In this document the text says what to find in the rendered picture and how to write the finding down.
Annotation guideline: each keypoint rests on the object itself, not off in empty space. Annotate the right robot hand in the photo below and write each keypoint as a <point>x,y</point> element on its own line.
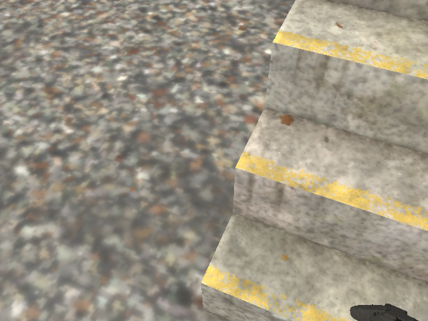
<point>372,312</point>

